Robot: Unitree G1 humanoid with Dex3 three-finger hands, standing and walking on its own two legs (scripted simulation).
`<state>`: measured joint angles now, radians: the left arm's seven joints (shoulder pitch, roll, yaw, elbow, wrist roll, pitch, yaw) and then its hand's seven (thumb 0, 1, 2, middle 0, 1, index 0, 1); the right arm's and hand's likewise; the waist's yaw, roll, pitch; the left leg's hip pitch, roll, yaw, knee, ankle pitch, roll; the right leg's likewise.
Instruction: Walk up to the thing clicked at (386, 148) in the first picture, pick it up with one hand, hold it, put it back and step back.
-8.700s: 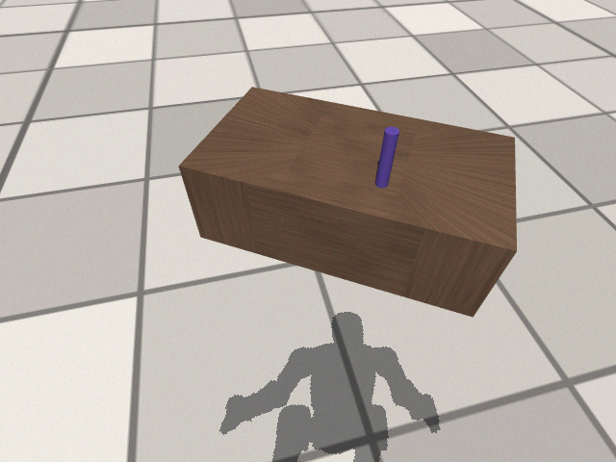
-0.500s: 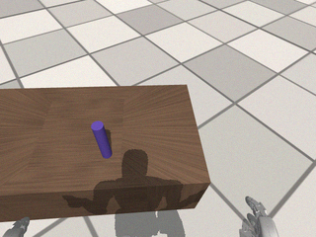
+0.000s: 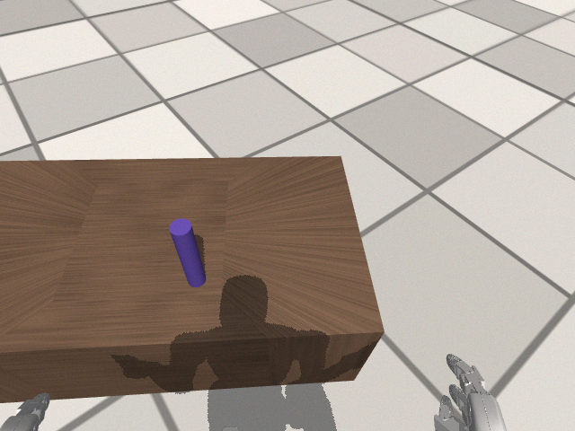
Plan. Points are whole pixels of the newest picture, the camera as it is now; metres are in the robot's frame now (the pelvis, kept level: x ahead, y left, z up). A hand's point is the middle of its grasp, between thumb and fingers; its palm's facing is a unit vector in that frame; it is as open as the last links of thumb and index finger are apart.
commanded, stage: go down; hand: left
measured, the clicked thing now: (189, 255) +0.53 +0.22 -0.21
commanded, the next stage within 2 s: none
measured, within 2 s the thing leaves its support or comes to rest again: neither
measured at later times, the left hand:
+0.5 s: hand out of the picture +0.16 +0.29 -0.06, palm faces +0.15 -0.94 -0.32, open 17.6 cm
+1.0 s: hand (28, 318) +0.29 +0.35 +0.01, palm faces +0.22 -0.96 -0.17, open 17.7 cm
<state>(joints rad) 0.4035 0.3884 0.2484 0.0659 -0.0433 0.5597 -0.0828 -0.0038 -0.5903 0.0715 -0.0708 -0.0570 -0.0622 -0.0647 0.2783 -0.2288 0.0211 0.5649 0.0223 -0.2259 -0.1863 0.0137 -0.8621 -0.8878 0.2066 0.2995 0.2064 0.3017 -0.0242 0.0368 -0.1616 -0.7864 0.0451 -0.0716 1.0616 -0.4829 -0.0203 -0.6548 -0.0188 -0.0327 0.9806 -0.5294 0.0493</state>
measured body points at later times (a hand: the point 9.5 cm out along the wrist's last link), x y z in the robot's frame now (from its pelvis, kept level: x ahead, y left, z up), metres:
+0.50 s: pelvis +0.00 +0.00 +0.00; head +0.04 +0.01 +0.45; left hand +0.15 +0.33 -0.03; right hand +0.16 -0.25 -0.06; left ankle +0.02 +0.12 -0.67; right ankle -0.02 -0.16 -0.67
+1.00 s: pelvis -0.01 +0.00 +0.00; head +0.05 +0.02 +0.45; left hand +0.28 +0.40 +0.02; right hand +0.10 -0.28 -0.08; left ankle +0.02 +0.12 -0.67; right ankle -0.02 -0.16 -0.67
